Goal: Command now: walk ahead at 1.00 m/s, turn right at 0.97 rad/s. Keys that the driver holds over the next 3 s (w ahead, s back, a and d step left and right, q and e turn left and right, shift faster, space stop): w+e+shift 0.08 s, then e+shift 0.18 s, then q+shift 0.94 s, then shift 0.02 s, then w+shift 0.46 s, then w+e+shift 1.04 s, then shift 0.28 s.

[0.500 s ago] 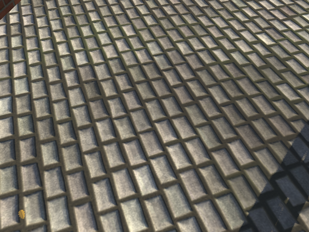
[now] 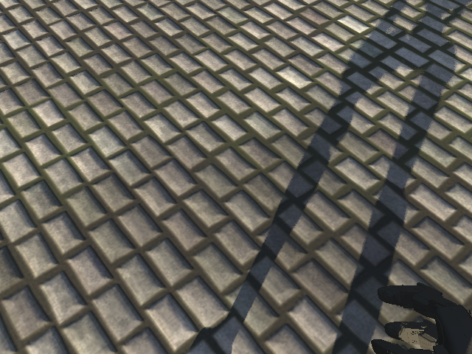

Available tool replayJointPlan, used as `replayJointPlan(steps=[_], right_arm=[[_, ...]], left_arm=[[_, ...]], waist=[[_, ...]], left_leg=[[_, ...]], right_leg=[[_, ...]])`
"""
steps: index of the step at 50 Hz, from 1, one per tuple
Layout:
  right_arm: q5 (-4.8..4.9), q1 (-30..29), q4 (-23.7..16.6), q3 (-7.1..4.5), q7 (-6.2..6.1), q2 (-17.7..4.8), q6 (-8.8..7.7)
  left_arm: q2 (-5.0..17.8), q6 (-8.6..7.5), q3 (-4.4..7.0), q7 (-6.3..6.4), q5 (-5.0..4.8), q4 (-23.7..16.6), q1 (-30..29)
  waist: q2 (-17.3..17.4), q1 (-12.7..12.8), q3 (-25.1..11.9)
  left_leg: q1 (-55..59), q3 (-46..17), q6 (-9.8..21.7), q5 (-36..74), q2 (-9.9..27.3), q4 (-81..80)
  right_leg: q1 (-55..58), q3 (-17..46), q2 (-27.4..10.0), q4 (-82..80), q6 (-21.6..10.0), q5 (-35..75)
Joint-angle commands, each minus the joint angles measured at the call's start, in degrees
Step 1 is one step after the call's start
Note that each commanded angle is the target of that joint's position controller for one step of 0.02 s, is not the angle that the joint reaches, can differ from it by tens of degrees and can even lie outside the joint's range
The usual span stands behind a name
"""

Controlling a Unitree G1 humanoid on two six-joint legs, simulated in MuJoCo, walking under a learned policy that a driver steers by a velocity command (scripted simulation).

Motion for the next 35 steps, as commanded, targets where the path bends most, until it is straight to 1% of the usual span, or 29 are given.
replayJointPlan(steps=[1,2,4,5,6,7,8,9,10,11,12,13,14,16,17,18,20,21,23,25,26,27,28,29,30,31,32,33,35], right_arm=[[1.18,-5.0,-4.8,-0.73,0.24,-4.5,-0.26],[1.34,-5.6,-5.3,-0.88,0.13,-5.2,-0.38],[1.36,-1.9,-4.7,-1.72,-0.43,-7.4,-0.66],[1.26,4.0,-3.1,-2.83,-1.22,-10.1,-0.92],[1.26,13.2,-1.0,-3.89,-2.1,-12.3,-1.48],[0.31,25.0,1.5,-5.12,-3.17,-15.6,-2.04],[-1.91,31.9,3.0,-5.75,-3.59,-19.0,-2.39],[-1.39,27.4,2.2,-6.82,-2.41,-21.5,-1.75],[-0.47,20.5,-0.1,-5.57,-2.12,-13.8,-1.04],[2.03,15.3,-1.9,-4.21,-2.5,-7.3,-1.59],[2.49,12.8,-0.6,-3.99,-2.34,-6.4,-1.69],[2.54,11.3,0.3,-4.09,-2.36,-6.1,-1.99],[2.42,11.5,1.7,-4.49,-2.13,-7.4,-2.51],[3.19,11.1,4.1,-4.99,-1.46,-8.3,-3.03],[3.21,10.8,4.8,-5.48,-1.39,-10.1,-3.06],[3.66,10.0,5.1,-5.9,-1.27,-11.6,-3.05],[4.95,9.2,5.9,-6.07,-0.92,-13.1,-3.04],[5.49,10.0,6.5,-6.21,-0.7,-14.0,-2.99],[5.87,10.9,7.4,-6.48,-0.66,-15.7,-2.76],[5.76,12.4,8.2,-6.22,-0.74,-15.3,-2.47],[4.9,13.8,8.0,-5.67,-0.77,-13.7,-2.53],[3.73,16.8,6.5,-4.19,-0.72,-10.0,-2.5],[4.68,22.3,7.4,-3.94,-0.67,-9.8,-1.42],[5.35,22.3,8.2,-5.5,-0.58,-14.0,0.02],[5.68,20.4,7.5,-5.93,-0.95,-13.7,1.31],[5.39,19.7,7.3,-6.0,-1.8,-12.5,2.74],[4.95,20.1,7.2,-6.28,-2.65,-12.2,4.26],[4.59,21.4,7.1,-6.24,-3.14,-11.1,5.47],[4.24,21.8,6.0,-6.3,-3.57,-9.2,6.61]], left_arm=[[10.1,-1.36,2.67,-0.28,-0.65,-4.3,-1.4],[10.4,-1.27,2.81,-0.16,-0.65,-4.3,-1.2],[11.5,-1.14,3.09,0.36,-0.59,-4.9,-3.0],[13.2,-1.02,3.5,0.46,-0.22,-5.0,-3.5],[15.1,-1.02,3.97,0.37,-0.25,-5.5,-6.2],[12.0,-1.41,3.25,0.26,-0.42,-6.8,-9.1],[1.4,-1.35,0.71,0.96,-1.05,-9.3,-8.0],[4.8,-0.35,0.58,1.84,-2.52,-11.9,0.4],[8.4,0.98,1.17,2.31,-0.53,-9.4,-3.2],[7.2,1.93,0.76,1.96,-3.56,-12.4,-7.6],[8.1,2.97,1.2,1.81,-3.52,-12.0,-9.0],[8.8,3.87,1.91,1.63,-2.98,-13.5,-11.7],[6.6,4.2,1.34,1.25,-2.79,-15.0,-11.0],[2.3,4.26,-0.36,0.92,-1.93,-16.4,-12.6],[1.4,3.97,-0.97,0.81,-1.6,-17.3,-14.8],[1.3,3.47,-1.54,0.45,-1.04,-17.5,-15.7],[1.4,2.45,-2.2,-0.58,-0.13,-16.2,-16.3],[2.4,2.1,-2.09,-1.03,0.07,-16.2,-17.7],[4.7,1.46,-1.57,-1.27,0.42,-16.7,-20.8],[7.3,0.88,-0.45,-0.4,1.29,-15.9,-20.0],[10.9,0.82,0.63,0.56,1.96,-15.9,-18.5],[14.3,1.67,1.23,1.91,4.1,-16.9,-15.4],[11.6,2.93,0.54,2.0,3.54,-17.4,-14.3],[8.8,3.78,-0.09,1.76,1.73,-17.5,-15.7],[7.5,4.11,-0.36,1.67,0.48,-17.3,-18.3],[6.9,4.05,-0.38,1.67,0.08,-16.8,-21.2],[6.5,3.89,-0.28,1.8,0.37,-16.6,-24.1],[6.6,3.78,-0.09,1.94,1.08,-16.5,-26.4],[5.1,3.24,-0.07,2.42,1.55,-16.4,-29.1]], waist=[[-1.3,-0.3,1.3],[-2.1,0.0,0.8],[-2.9,-2.2,-2.0],[-3.0,-4.8,-5.7],[-3.3,-10.5,-9.7],[-3.2,-16.0,-15.3],[12.0,-14.8,-20.9],[22.9,-8.2,-32.3],[10.8,-8.0,-25.7],[14.7,-8.8,-15.7],[8.6,-7.2,-12.3],[4.5,-6.3,-7.6],[7.5,-4.7,-5.6],[6.0,-4.4,-2.3],[4.5,-4.2,-2.3],[3.7,-4.2,-3.6],[4.1,-4.2,-6.7],[4.0,-4.5,-7.2],[3.2,-4.2,-6.8],[2.9,-2.8,-7.6],[1.0,-2.5,-9.7],[-8.5,-2.3,-17.4],[-15.0,-1.9,-27.5],[-8.8,-2.1,-24.7],[-7.1,-3.6,-19.6],[-6.0,-5.0,-14.7],[-6.9,-6.6,-11.2],[-7.9,-8.2,-9.3],[-8.4,-9.5,-8.2]], left_leg=[[13.9,6.4,1.1,11.6,-5.7,-10.9],[14.8,5.9,1.7,11.9,-6.3,-13.6],[22.9,5.1,2.7,9.1,-8.7,-18.9],[29.5,4.9,3.3,5.2,-10.7,-19.0],[39.1,4.5,3.8,5.4,-9.9,-20.8],[52.9,0.9,4.7,3.8,-3.9,-19.0],[67.4,-14.6,6.4,19.5,14.8,-16.9],[71.4,-38.4,13.6,25.3,23.3,-20.7],[62.8,-28.8,13.0,21.8,18.9,-22.0],[57.2,-17.2,12.4,22.4,13.3,-24.5],[50.8,-11.5,11.6,23.1,10.9,-25.1],[44.4,-6.0,11.2,24.9,7.9,-27.2],[39.6,-4.6,12.9,27.3,7.9,-28.8],[33.8,-2.0,15.3,31.9,7.9,-31.6],[32.4,-0.9,16.1,33.9,7.9,-32.3],[31.5,1.1,16.4,35.9,7.2,-32.1],[29.0,4.7,15.4,34.6,4.1,-31.9],[29.5,4.2,15.0,32.8,3.7,-31.3],[31.0,2.4,13.5,29.0,3.6,-28.6],[30.2,2.0,10.4,25.5,0.7,-22.3],[26.4,3.4,7.5,18.3,-3.1,-15.5],[13.2,6.1,3.1,-9.7,-7.5,1.4],[8.6,3.1,1.4,-36.8,-8.9,15.5],[6.6,0.9,0.7,-36.5,-6.5,21.5],[3.1,2.4,0.2,-33.1,-5.1,22.8],[2.7,3.1,-0.9,-29.0,-3.9,22.1],[5.1,3.4,-1.9,-25.8,-3.1,22.5],[8.6,4.7,-2.8,-23.0,-3.4,23.5],[11.5,5.6,-2.9,-18.6,-2.9,20.3]], right_leg=[[-11.8,13.0,-11.9,-7.7,-4.5,30.1],[-9.0,13.5,-12.6,-6.4,-3.7,32.7],[-5.7,13.9,-12.8,-0.6,-1.0,41.8],[-3.7,14.0,-12.2,7.8,1.0,51.0],[-5.5,13.4,-10.6,20.2,3.0,52.4],[-13.2,11.8,-7.9,35.2,4.7,43.1],[-28.6,4.1,-1.7,54.8,5.8,-13.4],[-36.0,0.8,-1.9,66.6,6.6,-17.4],[-37.2,-0.8,-8.0,64.8,6.6,-10.2],[-40.1,-0.3,-11.6,64.9,9.8,-8.8],[-39.1,-1.8,-14.2,64.5,11.1,-6.7],[-37.8,-2.8,-15.9,61.8,11.3,-5.5],[-36.1,-2.8,-16.8,58.8,11.6,-5.7],[-34.5,-3.0,-16.6,47.6,12.2,-8.3],[-33.4,-3.5,-16.1,41.9,12.2,-7.4],[-30.6,-4.1,-15.7,34.9,11.7,-2.0],[-20.9,-6.1,-13.9,22.9,10.6,10.3],[-18.5,-6.2,-12.8,19.9,10.3,14.0],[-16.1,-5.6,-11.8,13.7,8.9,17.9],[-8.3,-6.8,-10.9,6.7,6.8,25.5],[-1.3,-4.0,-15.3,7.4,4.9,43.0],[13.3,9.3,-32.3,12.1,-3.0,68.6],[17.5,16.8,-40.7,11.9,-10.6,72.2],[12.4,12.5,-37.6,10.3,-9.8,61.3],[8.4,8.9,-34.7,7.8,-7.6,47.0],[1.8,6.2,-32.5,4.1,-5.7,35.1],[-5.4,3.7,-31.3,0.9,-4.6,27.8],[-11.8,0.4,-30.3,-1.6,-4.2,24.3],[-16.2,-4.8,-29.8,-3.4,-3.4,20.0]])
